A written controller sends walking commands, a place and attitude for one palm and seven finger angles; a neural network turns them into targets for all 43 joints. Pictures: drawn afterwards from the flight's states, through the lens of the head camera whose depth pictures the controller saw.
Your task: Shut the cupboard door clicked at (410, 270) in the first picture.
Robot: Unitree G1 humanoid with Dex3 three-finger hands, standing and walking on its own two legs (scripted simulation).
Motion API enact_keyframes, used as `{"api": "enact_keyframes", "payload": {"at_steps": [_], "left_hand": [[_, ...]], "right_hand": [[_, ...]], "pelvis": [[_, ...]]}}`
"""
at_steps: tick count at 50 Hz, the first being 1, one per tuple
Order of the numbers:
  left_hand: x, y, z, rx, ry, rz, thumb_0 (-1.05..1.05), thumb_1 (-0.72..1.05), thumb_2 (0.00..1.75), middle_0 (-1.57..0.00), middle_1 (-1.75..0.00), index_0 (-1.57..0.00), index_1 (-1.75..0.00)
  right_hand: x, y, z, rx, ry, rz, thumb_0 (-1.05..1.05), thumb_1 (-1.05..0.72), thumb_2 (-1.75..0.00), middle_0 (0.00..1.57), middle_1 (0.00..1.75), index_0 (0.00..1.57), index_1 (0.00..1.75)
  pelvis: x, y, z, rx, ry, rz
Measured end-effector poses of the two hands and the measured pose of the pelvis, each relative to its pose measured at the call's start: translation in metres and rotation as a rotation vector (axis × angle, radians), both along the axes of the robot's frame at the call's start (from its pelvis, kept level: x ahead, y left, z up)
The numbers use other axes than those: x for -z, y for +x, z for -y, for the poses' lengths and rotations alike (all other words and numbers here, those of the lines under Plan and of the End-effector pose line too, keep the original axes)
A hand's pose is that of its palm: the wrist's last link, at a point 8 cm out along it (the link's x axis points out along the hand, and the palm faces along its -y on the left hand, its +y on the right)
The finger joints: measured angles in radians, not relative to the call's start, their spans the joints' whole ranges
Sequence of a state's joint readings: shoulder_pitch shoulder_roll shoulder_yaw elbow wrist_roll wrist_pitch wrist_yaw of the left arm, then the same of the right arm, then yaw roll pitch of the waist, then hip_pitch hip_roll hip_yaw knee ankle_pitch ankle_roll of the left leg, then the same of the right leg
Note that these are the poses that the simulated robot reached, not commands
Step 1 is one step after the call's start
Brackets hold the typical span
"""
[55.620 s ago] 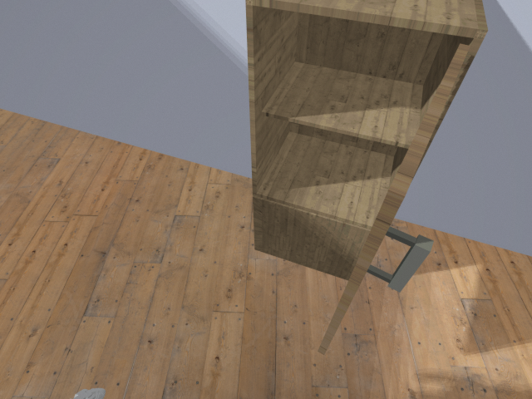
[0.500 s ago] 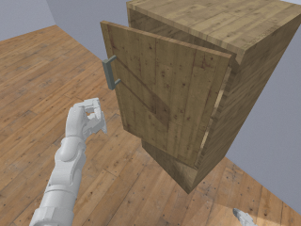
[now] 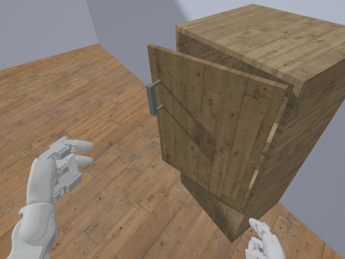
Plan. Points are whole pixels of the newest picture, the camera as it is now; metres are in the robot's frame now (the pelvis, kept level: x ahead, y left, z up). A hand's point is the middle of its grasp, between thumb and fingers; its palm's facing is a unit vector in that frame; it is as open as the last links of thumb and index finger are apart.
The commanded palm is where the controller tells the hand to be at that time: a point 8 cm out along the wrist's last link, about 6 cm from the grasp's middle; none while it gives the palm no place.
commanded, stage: draw the hand back to the body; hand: left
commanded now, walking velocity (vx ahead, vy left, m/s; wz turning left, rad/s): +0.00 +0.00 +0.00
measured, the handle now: (156, 97) +0.62 +0.14 +0.04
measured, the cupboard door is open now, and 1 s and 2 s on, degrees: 16 16 16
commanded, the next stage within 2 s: step back with the hand held close in 0.60 s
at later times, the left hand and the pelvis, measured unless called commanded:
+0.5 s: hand (36, 194) +0.18 +0.26 +0.15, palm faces +0.47 -0.80 -0.39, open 7.3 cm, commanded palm +0.13 +0.30 +0.17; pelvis -0.01 +0.00 +0.00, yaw +0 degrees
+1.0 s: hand (34, 192) +0.18 +0.27 +0.15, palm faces +0.39 -0.79 -0.47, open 7.5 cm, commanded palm +0.12 +0.31 +0.17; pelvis -0.02 +0.01 -0.01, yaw -1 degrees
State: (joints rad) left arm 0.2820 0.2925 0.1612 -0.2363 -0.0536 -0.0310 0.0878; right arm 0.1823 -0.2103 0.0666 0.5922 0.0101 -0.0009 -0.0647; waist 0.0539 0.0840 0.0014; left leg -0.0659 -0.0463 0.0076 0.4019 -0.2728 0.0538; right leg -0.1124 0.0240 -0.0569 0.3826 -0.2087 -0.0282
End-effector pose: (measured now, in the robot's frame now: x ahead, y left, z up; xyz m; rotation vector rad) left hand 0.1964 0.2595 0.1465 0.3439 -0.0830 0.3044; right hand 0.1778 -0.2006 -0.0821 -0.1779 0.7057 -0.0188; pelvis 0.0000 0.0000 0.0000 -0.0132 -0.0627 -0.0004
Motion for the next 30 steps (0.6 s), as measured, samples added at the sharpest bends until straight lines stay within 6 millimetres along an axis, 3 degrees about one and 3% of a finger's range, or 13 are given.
{"api": "enact_keyframes", "payload": {"at_steps": [8,16,30], "left_hand": [[-0.013,-0.033,-0.029,-0.097,0.083,0.004,0.01,0.89,0.90,-0.52,-0.65,-0.52,-0.65],[-0.028,-0.063,-0.046,-0.175,0.152,0.044,0.01,0.89,0.90,-0.32,-0.42,-0.32,-0.42],[-0.023,-0.060,-0.037,-0.142,0.112,0.068,0.01,0.89,0.90,-0.21,-0.31,-0.21,-0.31]], "right_hand": [[0.008,-0.019,0.017,0.049,-0.024,-0.041,0.02,-0.90,-0.90,0.20,0.30,0.20,0.30],[0.003,-0.018,0.027,0.066,-0.047,0.005,0.02,-0.90,-0.90,0.20,0.30,0.20,0.30],[-0.007,-0.012,0.017,0.044,-0.033,0.066,0.02,-0.90,-0.90,0.20,0.30,0.20,0.30]], "pelvis": [[0.000,0.000,-0.001,0.006,-0.002,0.001],[0.001,-0.004,-0.002,0.003,-0.003,0.005],[0.001,-0.010,0.000,0.008,-0.001,0.013]]}}
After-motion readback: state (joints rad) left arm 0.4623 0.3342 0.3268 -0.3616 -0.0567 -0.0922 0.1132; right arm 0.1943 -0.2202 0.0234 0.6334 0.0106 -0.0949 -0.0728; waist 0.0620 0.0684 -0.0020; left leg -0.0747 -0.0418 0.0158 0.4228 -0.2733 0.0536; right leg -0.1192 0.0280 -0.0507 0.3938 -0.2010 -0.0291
